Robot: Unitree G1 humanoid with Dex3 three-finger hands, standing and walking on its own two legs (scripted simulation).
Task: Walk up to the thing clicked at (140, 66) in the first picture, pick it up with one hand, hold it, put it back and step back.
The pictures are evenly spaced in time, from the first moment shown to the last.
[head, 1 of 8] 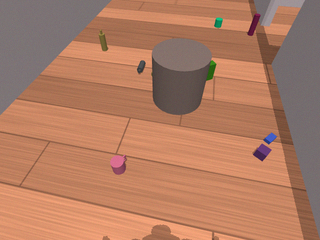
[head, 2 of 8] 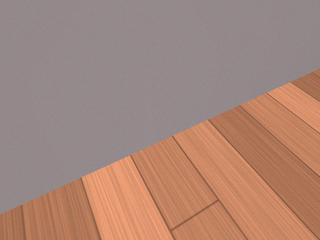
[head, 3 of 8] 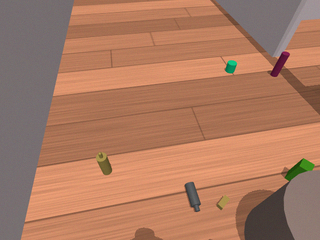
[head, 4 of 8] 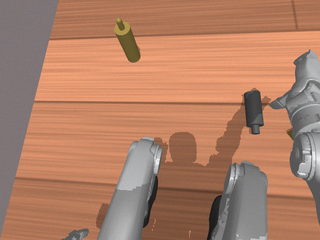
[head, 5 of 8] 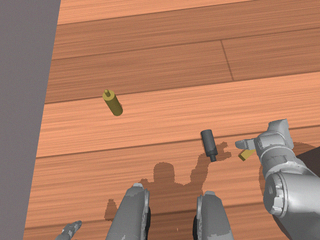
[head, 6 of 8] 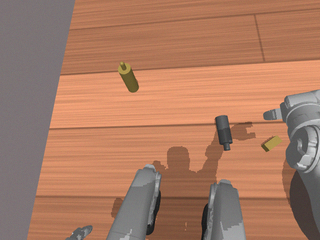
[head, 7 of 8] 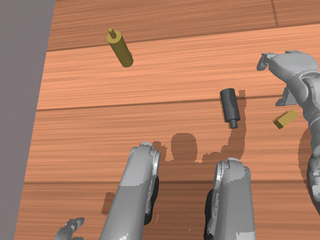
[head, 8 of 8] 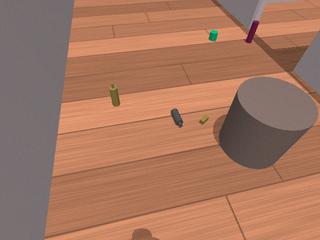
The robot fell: no
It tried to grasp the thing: yes
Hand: right
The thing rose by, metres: 0.00
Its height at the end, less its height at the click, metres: +0.00
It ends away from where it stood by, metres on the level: 0.05
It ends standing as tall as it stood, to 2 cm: yes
